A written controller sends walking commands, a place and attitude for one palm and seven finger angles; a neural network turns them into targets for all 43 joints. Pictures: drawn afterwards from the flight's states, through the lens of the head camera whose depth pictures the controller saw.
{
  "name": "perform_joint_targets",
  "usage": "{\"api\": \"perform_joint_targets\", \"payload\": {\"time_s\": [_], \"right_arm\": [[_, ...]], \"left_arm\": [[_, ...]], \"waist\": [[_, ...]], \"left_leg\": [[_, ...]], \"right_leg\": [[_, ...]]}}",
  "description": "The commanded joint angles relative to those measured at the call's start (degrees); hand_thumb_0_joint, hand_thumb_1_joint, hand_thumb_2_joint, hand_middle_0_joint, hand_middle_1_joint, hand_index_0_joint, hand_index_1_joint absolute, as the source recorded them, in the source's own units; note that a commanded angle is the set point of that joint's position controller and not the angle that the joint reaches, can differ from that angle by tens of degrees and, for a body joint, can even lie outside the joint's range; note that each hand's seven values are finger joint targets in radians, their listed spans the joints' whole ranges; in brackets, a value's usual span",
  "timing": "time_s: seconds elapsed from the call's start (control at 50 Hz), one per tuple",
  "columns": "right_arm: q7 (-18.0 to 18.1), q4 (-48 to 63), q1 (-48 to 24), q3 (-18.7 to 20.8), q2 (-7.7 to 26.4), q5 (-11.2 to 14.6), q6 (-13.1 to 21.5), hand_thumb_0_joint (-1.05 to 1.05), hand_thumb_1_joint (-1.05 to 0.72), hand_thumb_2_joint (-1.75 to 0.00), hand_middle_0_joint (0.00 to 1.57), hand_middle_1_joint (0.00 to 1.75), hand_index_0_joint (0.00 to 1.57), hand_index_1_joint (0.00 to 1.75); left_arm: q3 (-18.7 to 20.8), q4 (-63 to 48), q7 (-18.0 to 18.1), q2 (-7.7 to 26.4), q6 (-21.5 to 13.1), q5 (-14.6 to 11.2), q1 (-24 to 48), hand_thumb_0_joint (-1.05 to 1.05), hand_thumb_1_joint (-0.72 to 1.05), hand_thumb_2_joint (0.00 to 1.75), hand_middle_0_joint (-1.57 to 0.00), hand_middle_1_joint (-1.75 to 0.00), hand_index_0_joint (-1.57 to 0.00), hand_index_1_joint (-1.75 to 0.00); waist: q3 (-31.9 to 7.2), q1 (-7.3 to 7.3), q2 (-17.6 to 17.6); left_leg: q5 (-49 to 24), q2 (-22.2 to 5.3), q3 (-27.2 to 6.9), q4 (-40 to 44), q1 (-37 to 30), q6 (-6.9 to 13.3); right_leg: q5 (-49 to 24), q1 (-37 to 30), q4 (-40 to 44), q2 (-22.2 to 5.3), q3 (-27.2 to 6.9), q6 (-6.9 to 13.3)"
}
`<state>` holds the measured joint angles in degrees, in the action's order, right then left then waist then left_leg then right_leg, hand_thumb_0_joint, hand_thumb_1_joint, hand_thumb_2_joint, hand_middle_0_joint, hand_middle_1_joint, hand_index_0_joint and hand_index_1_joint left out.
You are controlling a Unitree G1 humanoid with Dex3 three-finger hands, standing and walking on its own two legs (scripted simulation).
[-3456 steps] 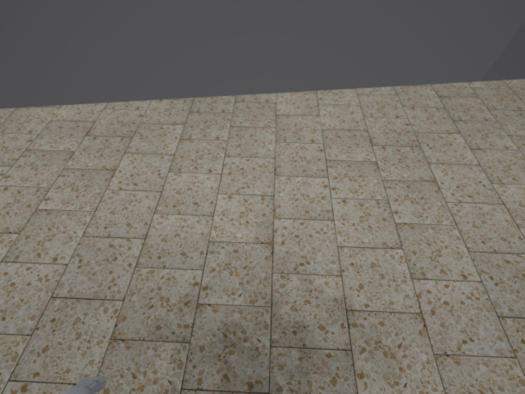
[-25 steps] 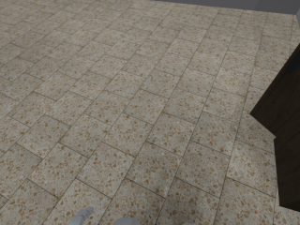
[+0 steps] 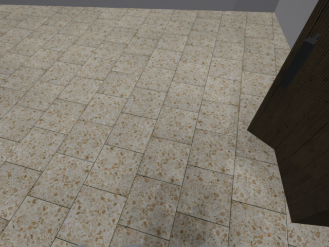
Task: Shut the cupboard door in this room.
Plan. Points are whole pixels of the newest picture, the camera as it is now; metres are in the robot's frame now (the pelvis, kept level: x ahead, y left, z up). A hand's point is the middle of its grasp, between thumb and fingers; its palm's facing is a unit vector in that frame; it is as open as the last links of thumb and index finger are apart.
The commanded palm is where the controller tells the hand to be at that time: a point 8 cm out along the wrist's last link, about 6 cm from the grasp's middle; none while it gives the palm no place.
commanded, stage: turn to face it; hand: left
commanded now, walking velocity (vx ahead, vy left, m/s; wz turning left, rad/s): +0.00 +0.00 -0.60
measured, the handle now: (299, 61) +0.60 -0.34 +0.10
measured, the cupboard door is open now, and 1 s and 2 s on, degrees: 49 49 49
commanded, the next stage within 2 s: take the last steps up to it in 1.16 s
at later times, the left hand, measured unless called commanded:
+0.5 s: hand (104, 204) +0.23 +0.20 -0.14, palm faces -0.30 -0.93 -0.21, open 7.4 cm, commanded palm none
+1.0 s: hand (121, 196) +0.26 +0.16 -0.16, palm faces -0.53 -0.82 -0.20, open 7.4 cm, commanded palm none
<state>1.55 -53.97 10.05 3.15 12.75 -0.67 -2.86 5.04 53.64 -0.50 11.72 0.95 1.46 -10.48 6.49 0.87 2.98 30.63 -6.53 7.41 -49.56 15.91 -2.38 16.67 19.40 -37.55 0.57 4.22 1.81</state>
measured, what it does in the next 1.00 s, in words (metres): steps on the spot, turning right: left foot, then right foot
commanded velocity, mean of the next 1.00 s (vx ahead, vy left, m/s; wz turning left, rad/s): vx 0.00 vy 0.00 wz -0.52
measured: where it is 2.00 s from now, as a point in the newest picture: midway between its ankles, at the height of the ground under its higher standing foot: outside the picture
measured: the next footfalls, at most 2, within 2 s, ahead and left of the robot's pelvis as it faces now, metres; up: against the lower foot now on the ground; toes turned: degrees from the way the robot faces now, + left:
left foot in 0.28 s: +0.11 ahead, +0.14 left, +0.00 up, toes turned -8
right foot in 0.62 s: +0.04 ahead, -0.10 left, +0.00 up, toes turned -27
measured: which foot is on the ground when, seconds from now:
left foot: up 0.00-0.26, down 0.28-0.62, up 0.64-0.92, down 0.94-1.00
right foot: down 0.00-0.28, up 0.30-0.60, down 0.62-0.94, up 0.96-1.00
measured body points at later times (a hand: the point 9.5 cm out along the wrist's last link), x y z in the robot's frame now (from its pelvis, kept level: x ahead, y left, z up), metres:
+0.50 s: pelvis +0.05 +0.04 +0.02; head +0.11 +0.04 +0.47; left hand +0.25 +0.25 -0.12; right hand +0.02 -0.22 -0.11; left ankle +0.07 +0.15 -0.72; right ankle -0.01 -0.09 -0.66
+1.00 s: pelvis +0.08 +0.05 +0.01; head +0.12 +0.04 +0.46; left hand +0.29 +0.21 -0.14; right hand +0.00 -0.21 -0.12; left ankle +0.15 +0.13 -0.72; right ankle +0.00 -0.07 -0.69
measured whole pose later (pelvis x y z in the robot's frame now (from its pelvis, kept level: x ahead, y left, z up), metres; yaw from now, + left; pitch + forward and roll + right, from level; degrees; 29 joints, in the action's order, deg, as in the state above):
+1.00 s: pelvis +0.08 +0.05 +0.01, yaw -34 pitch +1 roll -2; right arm 1.2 -49.8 12.4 1.1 12.4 -1.5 -0.5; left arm 3.9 52.0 -0.4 13.4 4.2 1.0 -10.1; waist 3.6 -0.8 -1.1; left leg 17.7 -3.3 3.8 -36.3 19.3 1.0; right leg 26.7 22.2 -45.5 2.3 -3.9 -1.5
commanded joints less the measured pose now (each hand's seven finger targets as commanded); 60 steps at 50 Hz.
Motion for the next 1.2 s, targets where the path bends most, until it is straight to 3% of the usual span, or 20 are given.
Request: {"api": "perform_joint_targets", "payload": {"time_s": [0.0,0.06,0.16,0.22,0.26,0.28,0.34,0.4,0.48,0.56,0.58,0.6,0.62,0.7,0.8,0.88,0.92,0.94,1.04,1.18], "right_arm": [[0.2,7.8,-4.2,1.2,5.5,0.1,0.7,0.0,-0.9,-0.9,0.2,0.3,0.2,0.3],[-0.3,6.8,-1.7,0.6,3.9,0.1,1.0,0.0,-0.9,-0.9,0.2,0.3,0.2,0.3],[-0.3,7.6,0.1,0.4,4.1,0.4,1.2,0.0,-0.9,-0.9,0.2,0.3,0.2,0.3],[0.0,6.5,6.9,0.5,6.3,0.3,2.2,0.0,-0.9,-0.9,0.2,0.3,0.2,0.3],[0.3,7.5,9.2,2.2,15.7,-0.9,3.0,0.0,-0.9,-0.9,0.2,0.3,0.2,0.3],[0.4,7.9,8.8,1.8,15.4,-1.5,3.1,0.0,-0.9,-0.9,0.2,0.3,0.2,0.3],[0.8,9.2,3.6,0.8,11.8,-1.5,3.3,0.0,-0.9,-0.9,0.2,0.3,0.2,0.3],[1.1,7.7,7.1,1.0,11.2,-1.3,3.3,0.0,-0.9,-0.9,0.2,0.3,0.2,0.3],[0.6,6.4,8.5,1.7,12.0,-1.2,2.7,0.0,-0.9,-0.9,0.2,0.3,0.2,0.3],[-0.1,6.6,6.1,2.2,12.6,-0.7,2.2,0.0,-0.9,-0.9,0.2,0.3,0.2,0.3],[-0.5,7.3,4.9,2.1,11.3,-0.2,2.1,0.0,-0.9,-0.9,0.2,0.3,0.2,0.3],[-0.7,9.9,2.7,1.0,6.4,0.2,1.9,0.0,-0.9,-0.9,0.2,0.3,0.2,0.3],[-0.4,10.8,0.5,0.7,7.6,0.2,1.0,0.0,-0.9,-0.9,0.2,0.3,0.2,0.3],[-0.4,7.8,2.2,0.8,7.1,-0.1,0.8,0.0,-0.9,-0.9,0.2,0.3,0.2,0.3],[-0.5,7.3,3.3,0.5,5.0,0.2,0.9,0.0,-0.9,-0.9,0.2,0.3,0.2,0.3],[-0.1,5.4,10.5,0.4,6.1,0.1,2.2,0.0,-0.9,-0.9,0.2,0.3,0.2,0.3],[0.5,6.2,10.7,1.9,15.0,-1.2,2.9,0.0,-0.9,-0.9,0.2,0.3,0.2,0.3],[0.7,6.2,10.6,1.8,14.5,-1.5,3.0,0.0,-0.9,-0.9,0.2,0.3,0.2,0.3],[1.1,6.2,5.6,0.5,9.8,-1.5,3.0,0.0,-0.9,-0.9,0.2,0.3,0.2,0.3],[0.5,3.0,7.0,1.5,10.3,-0.8,2.1,0.0,-0.9,-0.9,0.2,0.3,0.2,0.3]], "left_arm": [[2.3,-3.4,2.4,11.4,0.1,0.1,-4.7,0.0,0.9,0.9,-0.2,-0.3,-0.2,-0.3],[1.8,-5.3,2.4,11.1,-0.2,0.4,-1.1,0.0,0.9,0.9,-0.2,-0.3,-0.2,-0.3],[2.0,-6.4,1.5,13.4,0.2,0.3,0.0,0.0,0.9,0.9,-0.2,-0.3,-0.2,-0.3],[1.7,-8.2,1.1,12.3,0.9,-0.5,4.1,0.0,0.9,0.9,-0.2,-0.3,-0.2,-0.3],[0.4,-10.4,0.2,7.1,1.1,-1.0,2.3,0.0,0.9,0.9,-0.2,-0.3,-0.2,-0.3],[0.7,-10.7,-0.1,9.0,1.1,-0.3,3.8,0.0,0.9,0.9,-0.2,-0.3,-0.2,-0.3],[1.0,-9.3,-1.2,7.9,1.5,-0.3,4.2,0.0,0.9,0.9,-0.2,-0.3,-0.2,-0.3],[0.1,-9.7,-1.6,6.4,1.8,-0.5,6.0,0.0,0.9,0.9,-0.2,-0.3,-0.2,-0.3],[-0.2,-10.0,-1.8,5.6,1.7,-0.4,7.7,0.0,0.9,0.9,-0.2,-0.3,-0.2,-0.3],[0.2,-8.4,-1.4,7.4,1.1,-0.2,2.1,0.0,0.9,0.9,-0.2,-0.3,-0.2,-0.3],[0.8,-7.1,-0.9,10.4,0.6,0.0,-2.7,0.0,0.9,0.9,-0.2,-0.3,-0.2,-0.3],[2.0,-6.0,0.0,16.6,0.0,0.4,-5.8,0.0,0.9,0.9,-0.2,-0.3,-0.2,-0.3],[2.0,-5.3,0.5,18.3,0.0,-0.6,-8.3,0.0,0.9,0.9,-0.2,-0.3,-0.2,-0.3],[1.0,-8.2,1.8,12.6,0.4,-0.2,2.6,0.0,0.9,0.9,-0.2,-0.3,-0.2,-0.3],[1.3,-7.4,1.3,13.6,0.4,0.2,1.7,0.0,0.9,0.9,-0.2,-0.3,-0.2,-0.3],[1.1,-7.5,1.0,11.6,1.0,-0.5,4.4,0.0,0.9,0.9,-0.2,-0.3,-0.2,-0.3],[0.0,-8.7,0.3,6.0,1.4,-1.2,1.1,0.0,0.9,0.9,-0.2,-0.3,-0.2,-0.3],[0.1,-8.8,0.2,7.6,1.6,-0.3,2.9,0.0,0.9,0.9,-0.2,-0.3,-0.2,-0.3],[0.0,-6.2,-0.8,5.2,1.8,-0.5,1.8,0.0,0.9,0.9,-0.2,-0.3,-0.2,-0.3],[-0.6,-4.1,-0.3,4.1,1.1,-0.4,-0.7,0.0,0.9,0.9,-0.2,-0.3,-0.2,-0.3]], "waist": [[-6.7,2.09,-15.7],[-10.7,0.07,-9.3],[-9.6,-0.27,-10.3],[-10.5,-4.16,-8.7],[-11.2,-4.03,16.5],[-9.5,-4.56,11.6],[-8.0,-1.38,6.2],[-11.1,-2.87,7.7],[-10.0,-4.05,10.1],[-9.8,-0.6,6.3],[-12.0,1.86,-0.1],[-11.5,3.16,-18.4],[-10.4,4.63,-15.2],[-9.4,-1.17,-12.6],[-9.2,-1.0,-10.8],[-9.9,-4.67,-9.5],[-9.8,-3.89,14.6],[-8.2,-4.73,11.7],[-8.5,-1.63,7.8],[-9.2,-1.21,7.2]], "left_leg": [[0.4,1.0,-9.3,-20.2,19.1,-0.6],[-2.9,1.9,-7.3,-10.0,13.4,-1.3],[-6.4,4.5,-5.3,5.3,7.6,-1.5],[-18.3,3.6,-6.0,22.6,-5.8,-0.8],[-29.1,-19.4,-29.2,33.3,-12.5,9.6],[-28.8,-22.2,-30.7,33.6,-8.0,13.5],[-45.5,-14.4,-15.4,28.8,-9.8,11.0],[-56.5,-12.5,-7.6,24.9,-17.3,9.7],[-52.5,-13.3,-4.1,24.3,-13.7,8.8],[-40.4,-12.4,-1.3,17.2,-5.6,4.7],[-31.6,-9.4,2.0,8.8,0.4,1.7],[1.3,-0.1,5.5,-3.9,16.6,-1.8],[7.4,1.5,-2.9,-13.1,18.1,-1.6],[-4.0,-0.1,-7.0,-14.9,16.4,-2.2],[-5.3,3.5,-4.6,1.1,8.5,-1.9],[-17.8,3.6,-5.6,22.3,-5.6,-0.7],[-23.3,-16.9,-26.9,32.9,-10.4,9.1],[-24.0,-20.1,-29.2,34.5,-6.6,12.6],[-43.5,-11.4,-11.1,28.7,-8.9,10.8],[-37.4,-10.7,-7.8,24.2,-5.4,8.5]], "right_leg": [[-20.4,-13.1,18.5,-18.5,-27.7,12.1],[-26.7,-13.1,15.2,-14.6,-20.6,9.5],[-28.4,-10.3,13.7,-12.1,-22.1,8.1],[-19.9,-1.8,9.0,-8.1,-20.3,3.0],[17.1,11.9,-12.3,3.7,-6.3,-3.7],[20.3,11.8,-22.9,1.7,-7.6,-3.8],[12.5,14.0,-29.5,-1.3,-6.0,-5.5],[11.4,12.1,-19.8,-1.6,-2.9,-5.7],[8.6,4.5,-8.1,-0.5,0.1,-4.2],[-5.0,-9.8,10.0,0.1,1.1,-2.2],[-14.0,-18.3,14.7,-5.2,-5.0,-0.1],[-30.3,-25.7,17.4,-20.0,-24.2,6.4],[-34.0,-19.4,17.4,-24.0,-27.4,11.3],[-24.2,-12.4,16.2,-14.8,-18.9,9.2],[-23.1,-8.4,15.3,-12.7,-20.0,8.5],[-13.6,-0.2,10.4,-8.6,-19.2,3.3],[12.4,10.8,-7.2,3.1,-6.4,-3.0],[17.8,11.1,-18.5,1.7,-6.7,-3.3],[11.5,8.9,-20.5,-1.1,-4.3,-4.7],[-0.4,-6.4,6.1,0.7,0.2,-2.9]]}}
